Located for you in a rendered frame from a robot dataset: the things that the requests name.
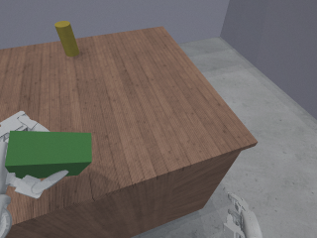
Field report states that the left robot hand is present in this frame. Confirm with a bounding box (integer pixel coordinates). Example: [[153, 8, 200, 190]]
[[0, 111, 69, 199]]

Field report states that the table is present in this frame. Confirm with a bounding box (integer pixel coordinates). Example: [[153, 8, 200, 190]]
[[0, 26, 258, 238]]

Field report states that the sponge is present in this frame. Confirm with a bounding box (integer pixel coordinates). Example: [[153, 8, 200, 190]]
[[5, 130, 92, 179]]

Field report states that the robot left forearm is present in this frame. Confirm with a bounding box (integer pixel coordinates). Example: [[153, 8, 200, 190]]
[[0, 194, 13, 238]]

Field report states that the right robot hand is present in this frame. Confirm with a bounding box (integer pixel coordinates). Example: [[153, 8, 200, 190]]
[[224, 192, 264, 238]]

